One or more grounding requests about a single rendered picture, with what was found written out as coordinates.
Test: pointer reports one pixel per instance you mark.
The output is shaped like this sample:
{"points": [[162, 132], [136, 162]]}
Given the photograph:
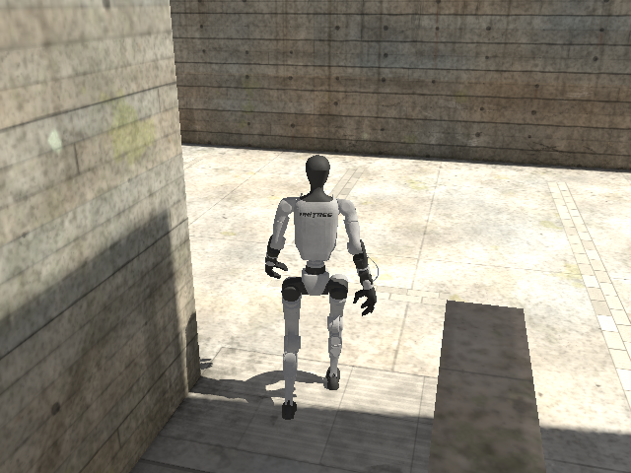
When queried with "robot left forearm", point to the robot left forearm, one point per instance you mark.
{"points": [[271, 254]]}

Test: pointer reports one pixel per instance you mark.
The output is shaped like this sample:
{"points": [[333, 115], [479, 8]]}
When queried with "right robot thigh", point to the right robot thigh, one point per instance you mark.
{"points": [[338, 290]]}

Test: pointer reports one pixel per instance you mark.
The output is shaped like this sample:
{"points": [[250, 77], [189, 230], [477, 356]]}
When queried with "robot right forearm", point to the robot right forearm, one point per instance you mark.
{"points": [[363, 269]]}

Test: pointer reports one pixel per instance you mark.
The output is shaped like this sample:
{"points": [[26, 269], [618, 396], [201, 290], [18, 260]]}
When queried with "robot right hand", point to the robot right hand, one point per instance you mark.
{"points": [[370, 302]]}

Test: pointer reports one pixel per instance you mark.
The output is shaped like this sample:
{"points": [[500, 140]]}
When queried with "left robot foot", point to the left robot foot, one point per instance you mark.
{"points": [[288, 411]]}

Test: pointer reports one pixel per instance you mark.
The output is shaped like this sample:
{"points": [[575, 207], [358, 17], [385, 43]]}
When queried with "left robot upper arm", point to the left robot upper arm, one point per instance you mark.
{"points": [[285, 207]]}

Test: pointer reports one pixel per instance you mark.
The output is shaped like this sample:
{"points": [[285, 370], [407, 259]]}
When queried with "robot left hand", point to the robot left hand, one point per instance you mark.
{"points": [[271, 273]]}

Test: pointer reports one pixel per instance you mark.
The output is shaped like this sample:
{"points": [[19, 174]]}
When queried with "right robot upper arm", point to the right robot upper arm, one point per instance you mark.
{"points": [[347, 209]]}

